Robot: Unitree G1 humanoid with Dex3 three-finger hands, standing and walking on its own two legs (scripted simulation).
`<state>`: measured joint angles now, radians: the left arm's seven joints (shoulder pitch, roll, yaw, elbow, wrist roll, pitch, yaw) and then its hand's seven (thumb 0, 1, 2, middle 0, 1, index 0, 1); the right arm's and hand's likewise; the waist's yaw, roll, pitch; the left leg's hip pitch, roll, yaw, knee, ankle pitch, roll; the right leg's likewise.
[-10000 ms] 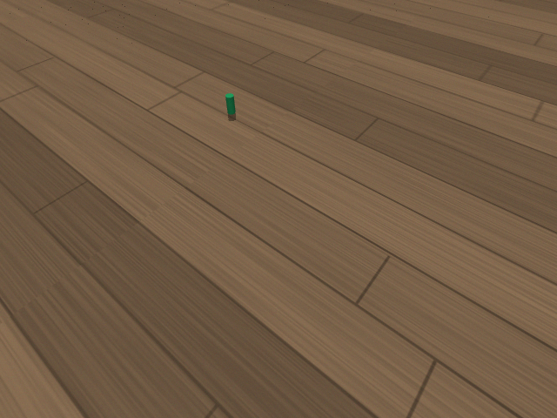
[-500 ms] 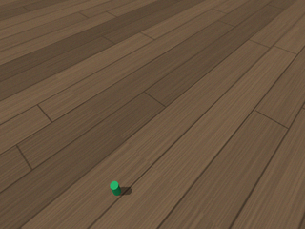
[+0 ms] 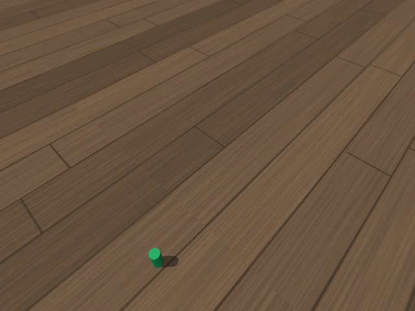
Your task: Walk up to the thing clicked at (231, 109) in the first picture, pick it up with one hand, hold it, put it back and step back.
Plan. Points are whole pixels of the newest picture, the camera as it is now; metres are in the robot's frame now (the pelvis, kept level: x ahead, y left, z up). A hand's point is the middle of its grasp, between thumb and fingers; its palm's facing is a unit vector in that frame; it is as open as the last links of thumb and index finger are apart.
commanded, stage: stand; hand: left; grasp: from above
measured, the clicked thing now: (156, 258) +0.43 +0.25 -0.72
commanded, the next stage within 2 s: rise first in 0.64 s
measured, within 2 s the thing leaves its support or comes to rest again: neither
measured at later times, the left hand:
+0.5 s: hand out of the picture +0.06 +0.26 -0.16, palm faces -0.02 -0.94 -0.34, open 7.4 cm
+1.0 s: hand (100, 307) +0.16 +0.25 -0.17, palm faces -0.01 -0.94 -0.34, open 9.2 cm
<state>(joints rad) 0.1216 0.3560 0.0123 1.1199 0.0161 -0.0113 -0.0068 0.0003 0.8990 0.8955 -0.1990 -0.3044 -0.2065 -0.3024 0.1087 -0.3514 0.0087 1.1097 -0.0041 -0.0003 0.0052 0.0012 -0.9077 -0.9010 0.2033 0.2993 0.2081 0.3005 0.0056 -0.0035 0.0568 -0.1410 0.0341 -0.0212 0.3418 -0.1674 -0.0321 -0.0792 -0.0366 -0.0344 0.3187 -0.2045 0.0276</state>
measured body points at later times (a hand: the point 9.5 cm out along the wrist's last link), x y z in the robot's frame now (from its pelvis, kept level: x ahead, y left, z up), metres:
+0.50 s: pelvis -0.01 +0.00 +0.00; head +0.01 +0.00 +0.45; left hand +0.06 +0.31 -0.13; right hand +0.07 -0.30 -0.13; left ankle +0.01 +0.14 -0.75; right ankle -0.02 -0.14 -0.75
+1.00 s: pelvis -0.02 +0.00 -0.02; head +0.04 +0.01 +0.42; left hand +0.16 +0.30 -0.15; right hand +0.08 -0.27 -0.14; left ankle +0.01 +0.14 -0.75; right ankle -0.02 -0.14 -0.75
